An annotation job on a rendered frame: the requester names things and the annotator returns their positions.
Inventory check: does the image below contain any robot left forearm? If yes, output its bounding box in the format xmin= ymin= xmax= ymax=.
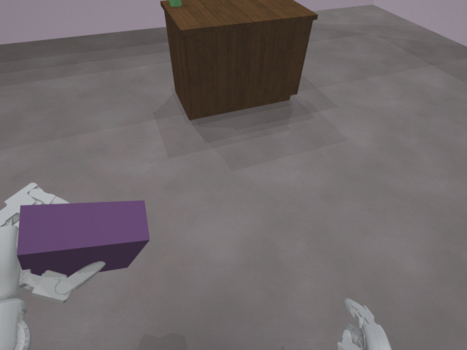
xmin=0 ymin=298 xmax=31 ymax=350

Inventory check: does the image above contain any sponge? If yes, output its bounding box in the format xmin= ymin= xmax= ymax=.
xmin=17 ymin=201 xmax=150 ymax=277

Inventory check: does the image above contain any robot right hand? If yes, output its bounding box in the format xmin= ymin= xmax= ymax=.
xmin=337 ymin=298 xmax=392 ymax=350

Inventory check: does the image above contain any table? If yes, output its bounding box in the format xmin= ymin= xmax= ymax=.
xmin=161 ymin=0 xmax=318 ymax=120

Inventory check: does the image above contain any robot left hand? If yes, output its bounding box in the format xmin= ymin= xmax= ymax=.
xmin=0 ymin=183 xmax=106 ymax=303

